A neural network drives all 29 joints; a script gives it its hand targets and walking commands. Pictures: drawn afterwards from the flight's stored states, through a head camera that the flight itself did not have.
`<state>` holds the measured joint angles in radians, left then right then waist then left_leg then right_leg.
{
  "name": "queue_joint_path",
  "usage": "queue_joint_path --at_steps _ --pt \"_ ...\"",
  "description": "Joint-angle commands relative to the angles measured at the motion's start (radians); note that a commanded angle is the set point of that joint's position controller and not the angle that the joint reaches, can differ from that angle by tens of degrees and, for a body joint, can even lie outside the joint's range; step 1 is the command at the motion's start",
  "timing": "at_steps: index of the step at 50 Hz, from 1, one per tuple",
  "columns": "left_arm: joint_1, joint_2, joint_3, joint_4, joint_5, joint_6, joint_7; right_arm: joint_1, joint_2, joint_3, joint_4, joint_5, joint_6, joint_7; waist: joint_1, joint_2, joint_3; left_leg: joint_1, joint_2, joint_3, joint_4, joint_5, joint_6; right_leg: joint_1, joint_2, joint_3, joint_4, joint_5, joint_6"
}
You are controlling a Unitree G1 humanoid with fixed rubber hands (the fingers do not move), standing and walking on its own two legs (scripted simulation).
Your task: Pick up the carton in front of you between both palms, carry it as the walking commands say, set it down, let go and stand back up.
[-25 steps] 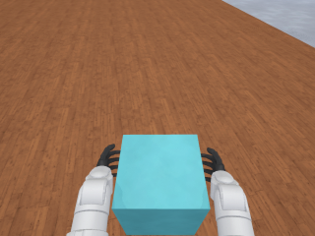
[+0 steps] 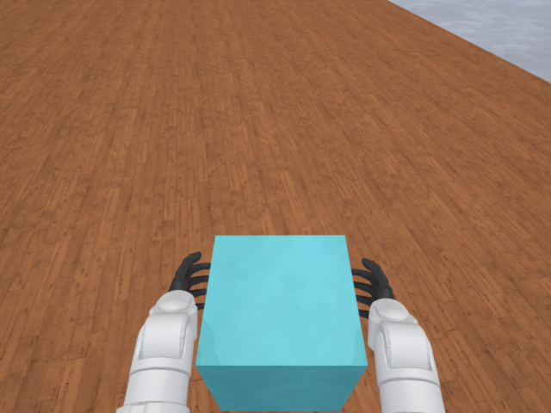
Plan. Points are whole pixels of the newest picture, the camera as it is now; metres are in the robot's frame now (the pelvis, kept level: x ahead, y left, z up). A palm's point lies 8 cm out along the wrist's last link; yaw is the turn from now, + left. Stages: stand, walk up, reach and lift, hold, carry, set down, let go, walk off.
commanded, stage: hold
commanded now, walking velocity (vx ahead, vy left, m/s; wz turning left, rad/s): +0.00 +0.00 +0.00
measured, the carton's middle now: (280, 327) +0.30 +0.00 -0.05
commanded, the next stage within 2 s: set down in 0.84 s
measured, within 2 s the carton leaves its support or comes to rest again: neither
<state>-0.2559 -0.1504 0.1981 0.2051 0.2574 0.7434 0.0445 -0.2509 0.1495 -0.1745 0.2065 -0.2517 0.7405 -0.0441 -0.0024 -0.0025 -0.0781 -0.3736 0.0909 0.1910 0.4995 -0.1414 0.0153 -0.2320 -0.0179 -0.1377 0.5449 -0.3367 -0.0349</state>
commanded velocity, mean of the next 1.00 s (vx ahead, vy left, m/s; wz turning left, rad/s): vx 0.00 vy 0.00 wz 0.00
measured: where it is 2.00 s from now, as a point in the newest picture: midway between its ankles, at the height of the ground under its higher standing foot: outside the picture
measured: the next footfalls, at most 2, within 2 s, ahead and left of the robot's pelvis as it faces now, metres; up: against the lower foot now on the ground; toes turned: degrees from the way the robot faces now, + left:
none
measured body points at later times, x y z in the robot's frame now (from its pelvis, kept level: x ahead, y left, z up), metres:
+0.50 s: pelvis -0.01 +0.04 +0.01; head -0.05 +0.06 +0.46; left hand +0.31 +0.14 +0.04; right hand +0.27 -0.16 +0.04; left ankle +0.07 +0.13 -0.73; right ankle -0.03 -0.09 -0.73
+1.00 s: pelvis +0.00 +0.06 +0.01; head -0.04 +0.09 +0.45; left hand +0.33 +0.16 +0.04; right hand +0.29 -0.14 +0.05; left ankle +0.07 +0.13 -0.73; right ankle -0.03 -0.09 -0.73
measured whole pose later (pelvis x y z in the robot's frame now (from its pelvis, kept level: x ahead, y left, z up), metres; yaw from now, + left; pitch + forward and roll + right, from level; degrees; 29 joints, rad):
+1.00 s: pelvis +0.00 +0.06 +0.01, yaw -9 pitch -8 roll +0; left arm -0.37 -0.18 0.32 0.35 0.34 0.70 0.01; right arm -0.37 0.18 -0.35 0.41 -0.34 0.65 0.01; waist 0.02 -0.05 0.04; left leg -0.14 -0.02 0.09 0.41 -0.15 0.05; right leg -0.05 -0.02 0.07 0.45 -0.27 -0.01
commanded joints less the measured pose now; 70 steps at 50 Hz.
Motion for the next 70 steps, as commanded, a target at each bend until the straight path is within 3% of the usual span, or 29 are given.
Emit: queue_joint_path --at_steps 1,2,3,4,5,6,7,8,11,14,26,35,44,48,53,59,62,66,70 --pt "-0.404 -0.93 -0.562 -0.088 -0.275 -0.054 -0.269 -0.431 0.981 0.54 -0.054 0.27 -0.063 0.26 0.032 -0.109 -0.174 0.5 -0.203 -0.231 -0.027 0.284 0.022 -0.064 0.036 0.283 -0.195 0.441 -0.004" --pt "-0.447 -0.889 -0.564 -0.114 -0.271 -0.072 -0.265 -0.432 0.968 0.522 -0.057 0.248 -0.092 0.247 -0.011 -0.128 -0.212 0.561 -0.172 -0.269 -0.022 0.342 0.021 -0.083 0.042 0.289 -0.192 0.451 -0.007" --pt "-0.444 -0.897 -0.571 -0.136 -0.269 -0.077 -0.269 -0.402 0.941 0.505 -0.055 0.222 -0.101 0.239 -0.01 -0.06 -0.214 0.477 -0.175 -0.268 -0.043 0.364 0.009 0.053 0.05 0.284 -0.182 0.526 -0.004" --pt "-0.465 -0.891 -0.593 -0.141 -0.283 -0.079 -0.273 -0.394 0.929 0.482 -0.047 0.214 -0.109 0.229 -0.034 -0.071 -0.234 0.46 -0.173 -0.269 -0.054 0.358 0.004 0.118 0.055 0.28 -0.196 0.511 -0.003" --pt "-0.472 -0.902 -0.602 -0.139 -0.286 -0.081 -0.275 -0.417 0.924 0.485 -0.06 0.217 -0.113 0.226 -0.03 -0.037 -0.238 0.445 -0.175 -0.267 -0.065 0.341 -0.001 0.15 0.058 0.277 -0.189 0.528 0.005" --pt "-0.477 -0.906 -0.606 -0.127 -0.288 -0.079 -0.27 -0.444 0.931 0.488 -0.059 0.232 -0.116 0.224 -0.034 -0.033 -0.243 0.462 -0.182 -0.264 -0.066 0.312 -0.004 0.15 0.056 0.281 -0.202 0.494 0.005" --pt "-0.474 -0.897 -0.597 -0.12 -0.28 -0.081 -0.273 -0.453 0.928 0.492 -0.05 0.23 -0.115 0.226 -0.018 -0.044 -0.217 0.427 -0.184 -0.261 -0.078 0.245 -0.008 0.159 0.059 0.275 -0.213 0.42 0.007" --pt "-0.474 -0.903 -0.595 -0.11 -0.274 -0.08 -0.273 -0.472 0.933 0.503 -0.057 0.234 -0.113 0.232 -0.014 -0.019 -0.205 0.407 -0.19 -0.255 -0.085 0.227 -0.01 0.172 0.062 0.269 -0.208 0.423 0.013" --pt "-0.454 -0.908 -0.55 -0.065 -0.234 -0.083 -0.26 -0.544 0.955 0.538 -0.046 0.273 -0.111 0.256 0.037 -0.031 -0.183 0.46 -0.2 -0.254 -0.085 0.168 0.001 0.083 0.056 0.271 -0.221 0.318 0.024" --pt "-0.463 -0.923 -0.518 -0.023 -0.211 -0.085 -0.259 -0.584 0.961 0.534 -0.014 0.282 -0.113 0.278 0.051 -0.025 -0.149 0.506 -0.197 -0.252 -0.088 0.125 0.006 -0.006 0.054 0.267 -0.236 0.226 0.018" --pt "-0.568 -0.973 -0.526 0.035 -0.23 -0.078 -0.302 -0.608 0.98 0.436 0.082 0.224 -0.126 0.3 -0.004 -0.004 -0.143 0.629 -0.157 -0.272 -0.118 0.029 -0.012 -0.136 0.07 0.252 -0.267 0.053 -0.029" --pt "-0.59 -0.981 -0.505 0.061 -0.227 -0.07 -0.311 -0.634 0.981 0.403 0.097 0.21 -0.121 0.319 0.002 0.023 -0.159 0.609 -0.119 -0.321 -0.158 -0.05 -0.017 -0.094 0.09 0.245 -0.232 0.052 -0.025" --pt "-0.605 -0.975 -0.482 0.079 -0.225 -0.065 -0.307 -0.647 0.969 0.375 0.116 0.199 -0.115 0.32 0.005 0.029 -0.153 0.625 -0.101 -0.343 -0.161 -0.011 -0.022 -0.094 0.087 0.251 -0.22 0.08 -0.023" --pt "-0.658 -0.97 -0.418 0.135 -0.198 -0.079 -0.303 -0.701 0.956 0.327 0.173 0.167 -0.13 0.32 0.012 0.024 -0.12 0.597 -0.102 -0.34 -0.15 -0.053 -0.018 -0.121 0.087 0.25 -0.204 0.043 -0.024" --pt "-0.771 -0.929 -0.229 0.294 -0.104 -0.138 -0.287 -0.818 0.915 0.177 0.328 0.063 -0.192 0.308 0.029 0.008 -0.069 0.515 -0.117 -0.322 -0.104 -0.118 -0.003 -0.199 0.089 0.249 -0.15 -0.011 -0.026" --pt "-0.76 -0.764 -0.015 0.399 0.043 -0.265 -0.239 -0.815 0.754 -0.027 0.454 -0.087 -0.321 0.261 0.053 -0.002 -0.057 0.323 -0.151 -0.277 0.023 -0.01 0.007 -0.339 0.12 0.235 -0.035 0.005 -0.015" --pt "-0.748 -0.702 0.002 0.39 0.072 -0.359 -0.23 -0.792 0.703 -0.037 0.457 -0.108 -0.415 0.243 0.054 -0.012 -0.133 0.238 -0.175 -0.26 0.105 0.106 0.003 -0.413 0.132 0.222 0.026 0.059 -0.001" --pt "-0.787 -0.749 -0.109 0.38 0.028 -0.492 -0.239 -0.825 0.751 0.086 0.447 -0.048 -0.546 0.233 0.047 -0.014 -0.316 0.172 -0.191 -0.255 0.24 0.256 -0.004 -0.515 0.149 0.211 0.12 0.15 0.017" --pt "-0.858 -0.82 -0.275 0.326 -0.051 -0.584 -0.249 -0.918 0.816 0.297 0.376 0.06 -0.632 0.218 0.078 -0.018 -0.671 0.124 -0.194 -0.248 0.403 0.422 -0.003 -0.588 0.169 0.215 0.252 0.309 0.038"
